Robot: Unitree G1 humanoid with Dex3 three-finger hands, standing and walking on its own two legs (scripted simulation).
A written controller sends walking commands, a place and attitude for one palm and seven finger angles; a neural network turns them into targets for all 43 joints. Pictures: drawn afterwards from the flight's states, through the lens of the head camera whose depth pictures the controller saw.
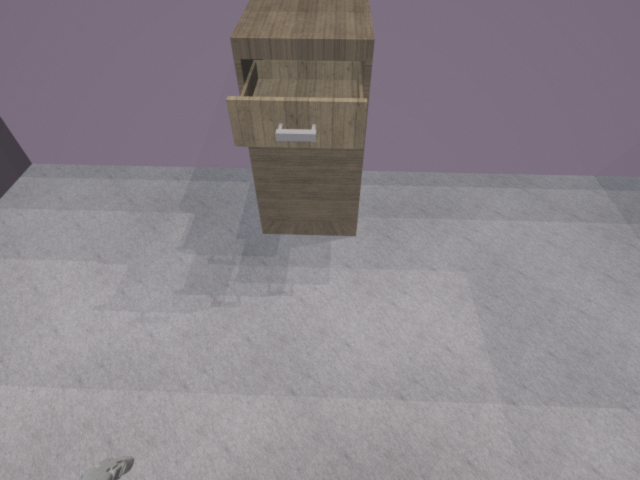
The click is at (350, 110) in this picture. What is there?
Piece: drawer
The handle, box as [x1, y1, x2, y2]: [275, 123, 315, 141]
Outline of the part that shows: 276,129 276,140 315,141 315,124 312,124 311,130 283,129 282,123 279,123 279,126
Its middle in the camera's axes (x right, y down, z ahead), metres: -0.07 -0.28 +1.02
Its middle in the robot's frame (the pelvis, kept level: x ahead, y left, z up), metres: +0.94 +0.12 -0.08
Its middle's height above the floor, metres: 0.69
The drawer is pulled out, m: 0.24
